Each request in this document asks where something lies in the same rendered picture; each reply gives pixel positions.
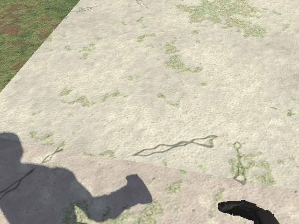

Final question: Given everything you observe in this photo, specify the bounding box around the robot right hand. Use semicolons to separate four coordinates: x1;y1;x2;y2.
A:
218;200;279;224

